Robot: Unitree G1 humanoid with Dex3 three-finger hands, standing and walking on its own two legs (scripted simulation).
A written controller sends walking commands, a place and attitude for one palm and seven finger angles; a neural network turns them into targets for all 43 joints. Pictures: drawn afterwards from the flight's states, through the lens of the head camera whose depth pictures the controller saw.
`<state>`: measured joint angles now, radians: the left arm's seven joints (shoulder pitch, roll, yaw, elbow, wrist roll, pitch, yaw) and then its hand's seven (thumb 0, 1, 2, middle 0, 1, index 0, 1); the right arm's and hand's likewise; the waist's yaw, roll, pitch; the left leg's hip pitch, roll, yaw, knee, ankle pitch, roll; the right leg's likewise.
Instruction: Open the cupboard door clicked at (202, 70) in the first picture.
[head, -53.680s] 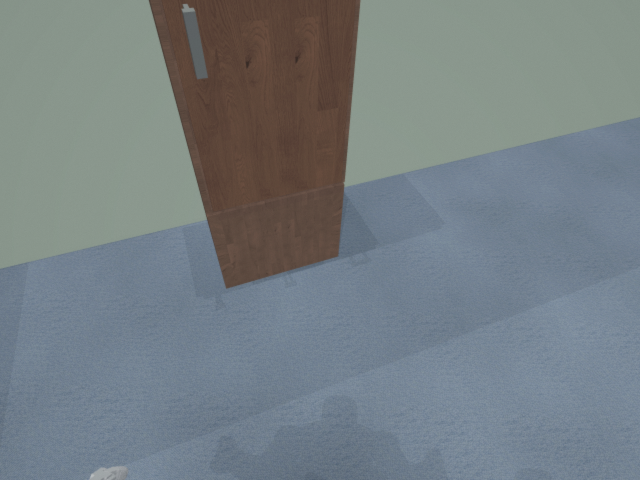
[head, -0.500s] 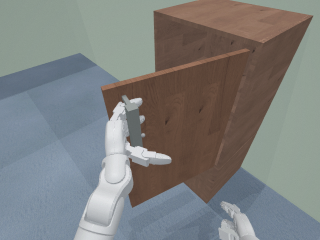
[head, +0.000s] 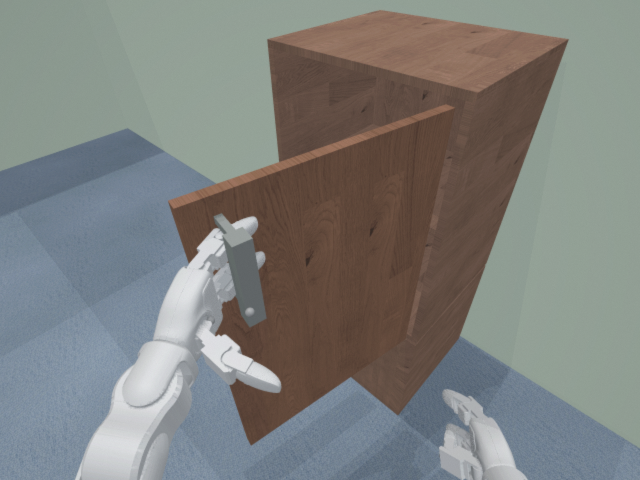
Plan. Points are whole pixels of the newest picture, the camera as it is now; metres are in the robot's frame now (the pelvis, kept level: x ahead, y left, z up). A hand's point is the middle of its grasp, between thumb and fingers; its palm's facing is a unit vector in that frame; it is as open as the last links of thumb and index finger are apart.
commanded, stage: slide the hand sideways off the handle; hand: left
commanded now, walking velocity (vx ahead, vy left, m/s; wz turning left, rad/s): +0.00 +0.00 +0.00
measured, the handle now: (238, 270) +0.31 +0.13 +0.16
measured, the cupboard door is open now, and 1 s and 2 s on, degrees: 79 77 77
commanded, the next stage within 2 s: draw the hand back to the body in 0.64 s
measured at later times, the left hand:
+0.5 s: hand (181, 347) +0.20 +0.16 +0.15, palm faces -0.02 -0.99 -0.10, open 16.1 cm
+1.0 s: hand (139, 348) +0.20 +0.20 +0.15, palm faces +0.01 -0.99 -0.11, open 16.3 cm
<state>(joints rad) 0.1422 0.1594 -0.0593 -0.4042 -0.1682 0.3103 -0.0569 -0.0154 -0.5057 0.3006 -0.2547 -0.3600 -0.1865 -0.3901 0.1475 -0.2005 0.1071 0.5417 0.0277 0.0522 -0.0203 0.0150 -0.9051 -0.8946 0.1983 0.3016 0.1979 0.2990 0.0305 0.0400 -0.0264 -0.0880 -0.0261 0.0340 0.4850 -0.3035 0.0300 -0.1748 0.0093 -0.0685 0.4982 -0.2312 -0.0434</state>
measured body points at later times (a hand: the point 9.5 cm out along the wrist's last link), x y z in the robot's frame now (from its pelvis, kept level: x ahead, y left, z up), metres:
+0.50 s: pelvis +0.00 -0.03 +0.00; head -0.04 -0.05 +0.45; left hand +0.20 +0.21 +0.16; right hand +0.20 -0.25 -0.07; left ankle -0.02 +0.10 -0.74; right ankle +0.03 -0.09 -0.74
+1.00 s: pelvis +0.00 +0.02 +0.00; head -0.04 +0.00 +0.45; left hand +0.19 +0.25 +0.16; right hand +0.21 -0.17 -0.05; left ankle -0.02 +0.10 -0.74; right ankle +0.03 -0.09 -0.74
